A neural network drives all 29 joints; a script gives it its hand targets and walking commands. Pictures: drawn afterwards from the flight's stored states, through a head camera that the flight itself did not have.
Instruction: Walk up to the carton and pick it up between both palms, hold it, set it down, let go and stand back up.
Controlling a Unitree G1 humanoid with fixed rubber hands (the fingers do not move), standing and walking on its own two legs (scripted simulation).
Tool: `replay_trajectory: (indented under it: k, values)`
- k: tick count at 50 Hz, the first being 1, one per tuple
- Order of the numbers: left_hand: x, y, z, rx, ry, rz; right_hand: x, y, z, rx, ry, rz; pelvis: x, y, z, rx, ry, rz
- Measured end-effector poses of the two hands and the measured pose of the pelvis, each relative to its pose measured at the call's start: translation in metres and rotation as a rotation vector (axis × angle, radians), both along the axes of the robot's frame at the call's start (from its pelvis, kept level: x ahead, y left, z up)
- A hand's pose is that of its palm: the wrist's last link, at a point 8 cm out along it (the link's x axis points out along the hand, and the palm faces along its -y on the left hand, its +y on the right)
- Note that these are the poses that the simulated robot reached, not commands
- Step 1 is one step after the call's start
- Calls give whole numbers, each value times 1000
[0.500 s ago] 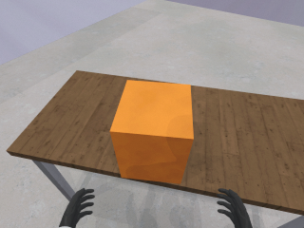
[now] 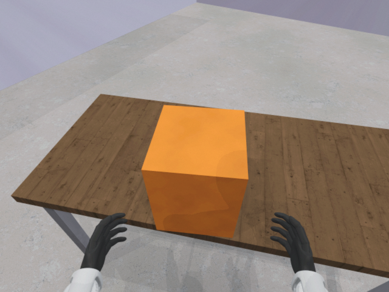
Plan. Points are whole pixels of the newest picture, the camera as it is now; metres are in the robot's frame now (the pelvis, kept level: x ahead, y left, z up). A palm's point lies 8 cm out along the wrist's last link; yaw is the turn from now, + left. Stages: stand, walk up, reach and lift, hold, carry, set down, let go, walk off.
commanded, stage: reach and lift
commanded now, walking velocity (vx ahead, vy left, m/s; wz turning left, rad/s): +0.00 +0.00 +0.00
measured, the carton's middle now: (198, 172) +0.41 +0.02 +0.01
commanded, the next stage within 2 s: none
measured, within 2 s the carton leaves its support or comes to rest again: neither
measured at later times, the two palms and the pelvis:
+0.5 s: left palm (96, 207) +0.27 +0.22 +0.07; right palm (302, 213) +0.26 -0.18 +0.06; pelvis +0.00 +0.00 +0.00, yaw -1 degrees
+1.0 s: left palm (101, 155) +0.35 +0.22 +0.13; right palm (300, 163) +0.34 -0.18 +0.12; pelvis -0.01 -0.01 +0.00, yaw -1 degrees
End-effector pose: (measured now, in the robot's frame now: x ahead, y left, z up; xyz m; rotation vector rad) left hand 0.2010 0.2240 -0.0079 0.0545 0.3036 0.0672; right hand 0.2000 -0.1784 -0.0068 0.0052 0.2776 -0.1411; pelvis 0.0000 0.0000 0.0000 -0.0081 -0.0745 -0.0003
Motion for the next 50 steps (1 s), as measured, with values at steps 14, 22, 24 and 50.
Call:
replay_trajectory:
  k: [14, 22, 24, 50]
  values:
    - [39, -1, 32, -9, -70, -15, 40, 2, 28, 20, -80, -3, 5, 3, 0, -5, -15, -1]
    - [61, -1, 66, -20, -73, -12, 58, -3, 59, 19, -106, -18, 3, 4, 2, -5, -23, -14]
    - [65, -2, 72, -25, -70, -12, 61, -2, 65, 24, -109, -20, 1, 3, 3, -5, -22, -16]
    - [147, -7, 137, -38, -69, -2, 137, -2, 128, 42, -121, -14, -10, -5, 3, -3, 33, -10]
